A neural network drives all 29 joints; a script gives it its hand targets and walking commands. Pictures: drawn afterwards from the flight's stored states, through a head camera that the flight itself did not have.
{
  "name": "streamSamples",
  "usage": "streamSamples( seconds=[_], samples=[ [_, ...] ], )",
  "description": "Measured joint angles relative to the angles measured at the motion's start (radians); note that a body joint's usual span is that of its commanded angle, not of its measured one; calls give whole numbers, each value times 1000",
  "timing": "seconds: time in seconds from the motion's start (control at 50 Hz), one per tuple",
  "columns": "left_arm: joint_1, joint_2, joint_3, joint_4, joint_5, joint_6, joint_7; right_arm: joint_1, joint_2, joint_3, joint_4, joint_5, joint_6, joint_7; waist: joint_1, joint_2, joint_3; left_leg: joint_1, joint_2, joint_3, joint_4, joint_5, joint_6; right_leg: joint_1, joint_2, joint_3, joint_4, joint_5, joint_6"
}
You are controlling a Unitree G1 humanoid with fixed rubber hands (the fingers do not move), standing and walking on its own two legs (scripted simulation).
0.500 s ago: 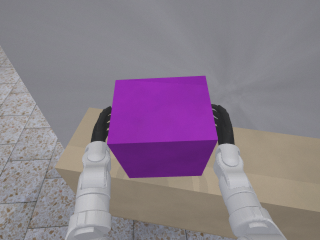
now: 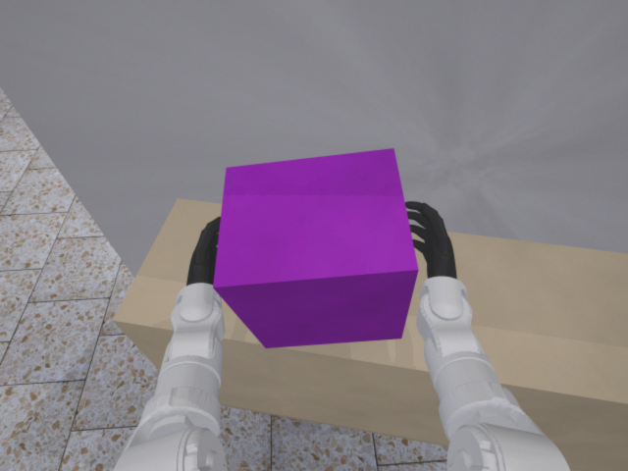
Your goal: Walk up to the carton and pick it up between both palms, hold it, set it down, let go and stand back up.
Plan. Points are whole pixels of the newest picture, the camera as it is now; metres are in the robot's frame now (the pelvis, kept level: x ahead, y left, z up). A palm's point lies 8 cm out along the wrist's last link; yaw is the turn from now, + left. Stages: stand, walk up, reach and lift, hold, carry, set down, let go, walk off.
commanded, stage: set down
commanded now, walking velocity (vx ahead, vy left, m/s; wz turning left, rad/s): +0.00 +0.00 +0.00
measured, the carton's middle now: (321, 260) +0.41 +0.00 +0.00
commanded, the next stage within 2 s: none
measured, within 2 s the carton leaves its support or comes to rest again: rests again in 1.64 s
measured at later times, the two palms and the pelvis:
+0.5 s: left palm (212, 279) +0.39 +0.15 +0.00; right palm (430, 265) +0.38 -0.15 +0.02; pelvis +0.00 +0.00 +0.00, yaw +0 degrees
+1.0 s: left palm (224, 281) +0.40 +0.15 -0.04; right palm (427, 272) +0.39 -0.16 -0.01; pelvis +0.00 +0.01 -0.01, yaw +0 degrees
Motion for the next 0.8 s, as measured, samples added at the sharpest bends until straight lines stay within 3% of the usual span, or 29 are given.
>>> streamSamples(
  seconds=[0.34,0.8],
  samples=[
    [-57,6,50,105,31,-77,14,-52,28,-136,17,-132,-21,31,-7,6,-54,-132,-3,-3,-5,23,2,-133,-3,-4,1,18,1],
    [-114,18,70,201,30,-159,36,-92,30,-217,32,-198,-58,49,-12,26,-114,-300,-7,0,8,32,7,-302,-8,-1,12,29,5]
  ],
)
